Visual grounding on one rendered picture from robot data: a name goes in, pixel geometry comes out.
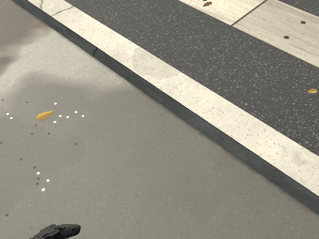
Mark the robot left hand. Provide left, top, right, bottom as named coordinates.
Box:
left=29, top=224, right=81, bottom=239

